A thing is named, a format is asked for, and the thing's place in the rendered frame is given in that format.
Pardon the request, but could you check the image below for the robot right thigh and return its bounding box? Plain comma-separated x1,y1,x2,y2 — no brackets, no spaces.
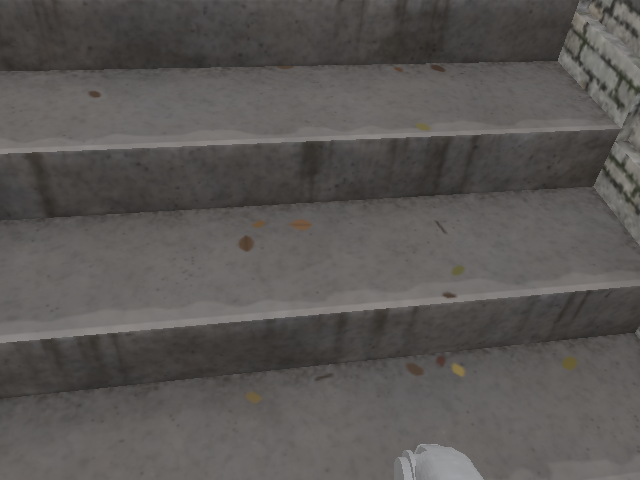
394,446,484,480

